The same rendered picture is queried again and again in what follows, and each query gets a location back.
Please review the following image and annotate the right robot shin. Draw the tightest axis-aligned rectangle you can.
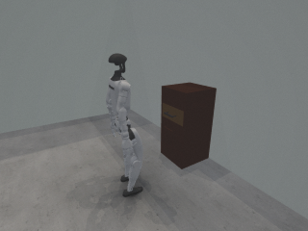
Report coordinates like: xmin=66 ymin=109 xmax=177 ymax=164
xmin=127 ymin=160 xmax=142 ymax=192

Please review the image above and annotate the robot left forearm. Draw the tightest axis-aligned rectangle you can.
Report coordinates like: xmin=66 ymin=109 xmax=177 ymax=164
xmin=106 ymin=103 xmax=116 ymax=122

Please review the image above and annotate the robot right upper arm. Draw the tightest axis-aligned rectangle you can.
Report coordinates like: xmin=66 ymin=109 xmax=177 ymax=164
xmin=115 ymin=80 xmax=131 ymax=114

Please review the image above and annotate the cabinet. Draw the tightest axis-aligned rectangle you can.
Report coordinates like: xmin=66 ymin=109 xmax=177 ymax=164
xmin=161 ymin=82 xmax=217 ymax=169

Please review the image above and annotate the robot left upper arm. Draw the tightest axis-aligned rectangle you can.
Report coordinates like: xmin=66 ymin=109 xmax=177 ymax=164
xmin=106 ymin=77 xmax=113 ymax=105

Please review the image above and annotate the robot right hand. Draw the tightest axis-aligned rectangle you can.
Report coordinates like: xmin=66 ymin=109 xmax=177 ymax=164
xmin=121 ymin=139 xmax=134 ymax=158

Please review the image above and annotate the robot right forearm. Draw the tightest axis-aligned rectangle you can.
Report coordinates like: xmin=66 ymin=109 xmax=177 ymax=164
xmin=117 ymin=108 xmax=130 ymax=140

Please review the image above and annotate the drawer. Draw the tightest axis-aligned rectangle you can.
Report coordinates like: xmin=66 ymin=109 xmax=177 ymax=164
xmin=162 ymin=103 xmax=184 ymax=126

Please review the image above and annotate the right robot foot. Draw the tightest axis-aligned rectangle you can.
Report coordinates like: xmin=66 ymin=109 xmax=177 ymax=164
xmin=122 ymin=186 xmax=143 ymax=197

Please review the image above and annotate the robot left hand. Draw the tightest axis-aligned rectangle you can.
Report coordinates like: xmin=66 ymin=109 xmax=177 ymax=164
xmin=110 ymin=122 xmax=121 ymax=137

